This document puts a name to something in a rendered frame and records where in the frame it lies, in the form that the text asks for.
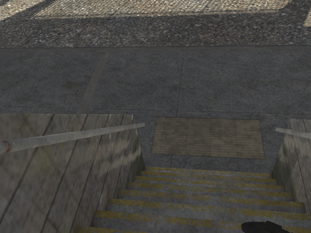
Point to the robot right hand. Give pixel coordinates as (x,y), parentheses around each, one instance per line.
(262,227)

